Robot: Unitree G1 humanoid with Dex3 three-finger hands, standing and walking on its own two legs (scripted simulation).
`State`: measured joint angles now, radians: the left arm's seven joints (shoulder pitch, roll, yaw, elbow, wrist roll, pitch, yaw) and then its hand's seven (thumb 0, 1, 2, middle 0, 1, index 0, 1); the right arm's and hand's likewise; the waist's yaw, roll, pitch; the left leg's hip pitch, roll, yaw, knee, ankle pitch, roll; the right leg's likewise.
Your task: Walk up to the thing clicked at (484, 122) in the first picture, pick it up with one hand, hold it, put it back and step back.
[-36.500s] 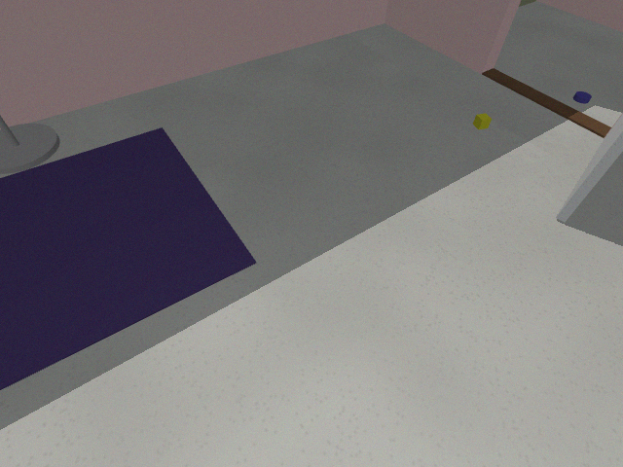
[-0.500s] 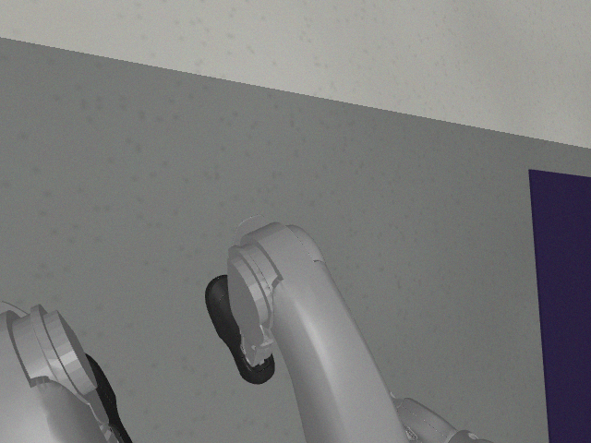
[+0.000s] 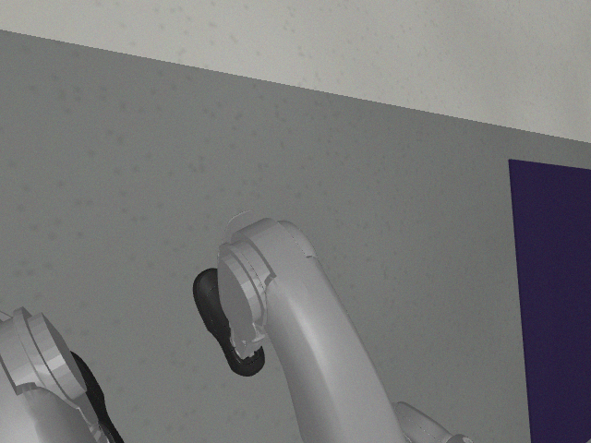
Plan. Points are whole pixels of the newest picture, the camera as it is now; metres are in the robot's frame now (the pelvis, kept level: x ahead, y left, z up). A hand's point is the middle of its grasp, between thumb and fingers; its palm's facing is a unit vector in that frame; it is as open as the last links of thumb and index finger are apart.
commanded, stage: open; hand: left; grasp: from above
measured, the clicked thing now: out of the picture +0.43 +0.37 -0.29
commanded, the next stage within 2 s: withdraw in 0.80 s
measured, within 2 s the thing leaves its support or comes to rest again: neither
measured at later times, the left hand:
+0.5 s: hand out of the picture +0.42 +0.37 -0.26, palm faces -0.13 -0.42 -0.90, open 12.0 cm
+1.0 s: hand out of the picture +0.42 +0.37 -0.26, palm faces -0.12 -0.43 -0.90, open 13.5 cm
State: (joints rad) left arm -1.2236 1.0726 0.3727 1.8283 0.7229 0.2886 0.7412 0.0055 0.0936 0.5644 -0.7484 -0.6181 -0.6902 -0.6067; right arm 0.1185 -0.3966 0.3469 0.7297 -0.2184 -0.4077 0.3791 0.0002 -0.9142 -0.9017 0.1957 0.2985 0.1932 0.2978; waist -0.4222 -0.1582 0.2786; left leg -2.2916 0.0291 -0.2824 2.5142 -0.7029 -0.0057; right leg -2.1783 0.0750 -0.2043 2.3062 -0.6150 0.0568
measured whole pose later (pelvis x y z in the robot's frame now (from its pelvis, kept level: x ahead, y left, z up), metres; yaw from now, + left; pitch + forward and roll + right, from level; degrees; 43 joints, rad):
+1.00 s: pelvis +0.00 +0.00 +0.01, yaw +0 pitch +26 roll -16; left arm -1.21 1.07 0.33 1.77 0.69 0.30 0.73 0.00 -0.42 0.96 -0.15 -0.96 -0.15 -0.96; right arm 0.13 -0.40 0.35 0.70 -0.21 -0.41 0.37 0.00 -0.90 -0.89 0.20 0.30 0.19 0.30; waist -0.41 -0.17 0.28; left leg -2.28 0.03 -0.29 2.50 -0.71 0.00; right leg -2.16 0.07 -0.21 2.28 -0.62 0.06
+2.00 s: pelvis +0.00 +0.00 +0.01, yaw +6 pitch +31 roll -11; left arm -0.80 0.91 0.16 1.09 1.16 -0.34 0.13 0.00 -0.35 0.92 -0.16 -0.89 -0.17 -0.87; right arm 0.19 -0.32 0.09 0.68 -0.13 -0.01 0.10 0.00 -0.89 -0.89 0.20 0.30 0.20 0.30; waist -0.19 -0.03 0.04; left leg -2.33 0.00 -0.17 2.43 -0.66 0.01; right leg -2.22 0.02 -0.12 2.31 -0.65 0.04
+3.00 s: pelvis +0.07 +0.00 +0.35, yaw +15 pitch +18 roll -3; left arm 0.33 0.26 0.06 0.02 -0.03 0.39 0.07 0.01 0.90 0.90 -0.20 -0.30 -0.21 -0.30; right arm 0.24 -0.22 0.04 0.54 0.04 -0.14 -0.14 0.01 -0.91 -0.90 0.20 0.30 0.20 0.30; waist -0.07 0.05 -0.19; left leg -1.01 0.03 -0.07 1.24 -0.54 -0.01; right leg -0.96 0.01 -0.06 1.17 -0.53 0.00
